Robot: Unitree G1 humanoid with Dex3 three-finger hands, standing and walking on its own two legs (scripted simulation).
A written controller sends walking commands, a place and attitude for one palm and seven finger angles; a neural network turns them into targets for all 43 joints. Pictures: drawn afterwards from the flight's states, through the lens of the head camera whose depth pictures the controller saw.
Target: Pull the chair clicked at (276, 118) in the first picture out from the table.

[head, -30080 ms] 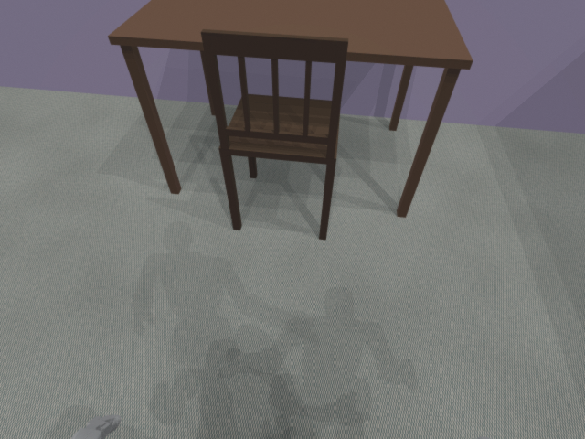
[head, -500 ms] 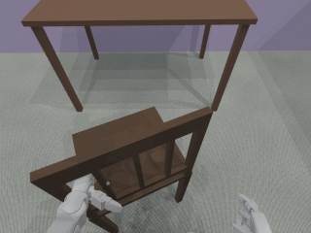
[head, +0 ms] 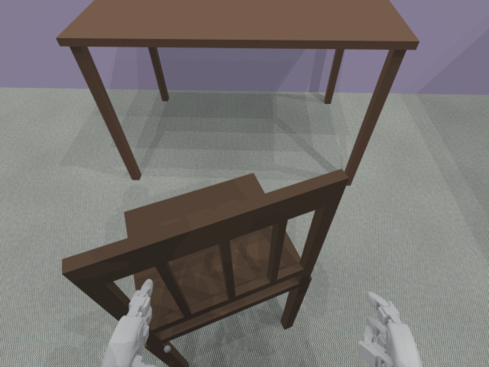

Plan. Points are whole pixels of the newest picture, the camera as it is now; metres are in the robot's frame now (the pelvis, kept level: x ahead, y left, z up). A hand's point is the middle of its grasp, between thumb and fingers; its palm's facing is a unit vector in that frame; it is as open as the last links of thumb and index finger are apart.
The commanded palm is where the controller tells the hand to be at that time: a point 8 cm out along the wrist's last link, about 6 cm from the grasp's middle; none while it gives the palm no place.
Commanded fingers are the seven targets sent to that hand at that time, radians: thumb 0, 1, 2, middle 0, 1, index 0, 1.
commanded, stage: draw the fingers out of the gap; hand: left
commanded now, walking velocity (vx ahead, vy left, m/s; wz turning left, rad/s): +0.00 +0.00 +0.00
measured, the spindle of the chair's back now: (227, 270) +0.31 +0.05 -0.05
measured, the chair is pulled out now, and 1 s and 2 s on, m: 0.61 0.61 0.60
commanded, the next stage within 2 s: draw the hand back to the body in 0.16 s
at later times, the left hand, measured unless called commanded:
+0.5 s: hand out of the picture +0.14 +0.13 +0.03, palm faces +0.02 -1.00 -0.01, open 17.4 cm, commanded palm +0.10 +0.20 +0.05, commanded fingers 0.00 -0.55 0.20 0.00 0.00 0.00 0.00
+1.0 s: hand (98, 358) +0.14 +0.19 +0.06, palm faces +0.06 -0.92 -0.40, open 15.0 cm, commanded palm +0.12 +0.25 +0.14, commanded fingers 0.00 0.07 0.50 -0.09 -0.13 -0.09 -0.13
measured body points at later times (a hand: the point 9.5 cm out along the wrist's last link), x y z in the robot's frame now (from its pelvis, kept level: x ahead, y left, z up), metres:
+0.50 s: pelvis -0.02 +0.00 -0.03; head +0.01 +0.00 +0.42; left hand +0.13 +0.19 +0.04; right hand +0.17 -0.23 -0.09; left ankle -0.02 +0.13 -0.69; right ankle +0.00 -0.13 -0.69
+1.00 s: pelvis +0.00 -0.01 +0.02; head +0.00 -0.03 +0.47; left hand +0.14 +0.24 +0.08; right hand +0.18 -0.23 -0.06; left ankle -0.02 +0.13 -0.69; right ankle +0.00 -0.13 -0.69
